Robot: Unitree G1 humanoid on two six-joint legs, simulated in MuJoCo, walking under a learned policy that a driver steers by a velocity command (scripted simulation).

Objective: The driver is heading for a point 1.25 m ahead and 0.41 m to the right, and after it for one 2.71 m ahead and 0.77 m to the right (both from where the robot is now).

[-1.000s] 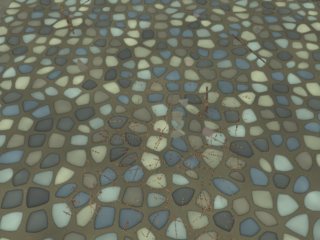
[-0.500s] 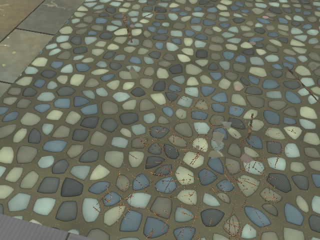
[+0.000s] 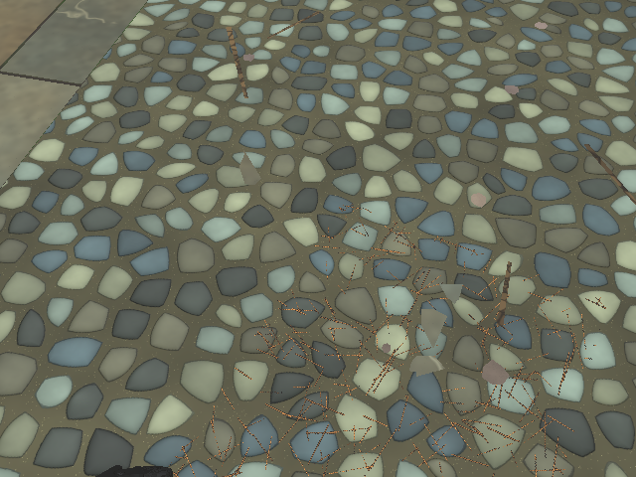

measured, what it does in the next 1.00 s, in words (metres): climbs, turning right: left foot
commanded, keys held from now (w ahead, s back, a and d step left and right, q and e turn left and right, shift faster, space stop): w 0.42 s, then w+e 0.58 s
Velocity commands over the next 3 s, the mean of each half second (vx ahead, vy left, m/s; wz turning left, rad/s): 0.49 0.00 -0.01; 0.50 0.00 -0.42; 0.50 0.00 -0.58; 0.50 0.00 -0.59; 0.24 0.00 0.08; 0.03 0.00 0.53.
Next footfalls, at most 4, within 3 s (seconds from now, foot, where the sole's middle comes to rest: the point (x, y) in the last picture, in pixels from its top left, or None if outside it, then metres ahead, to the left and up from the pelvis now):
0.50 left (264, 466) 0.47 0.14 -0.72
1.02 right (400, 348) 0.72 -0.15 -0.72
1.52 left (366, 230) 1.06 -0.09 -0.72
2.04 right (517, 228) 1.06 -0.48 -0.72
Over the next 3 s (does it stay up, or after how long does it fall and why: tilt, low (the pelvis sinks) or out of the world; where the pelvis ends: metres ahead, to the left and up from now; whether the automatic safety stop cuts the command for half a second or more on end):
stays up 1.17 -0.48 0.04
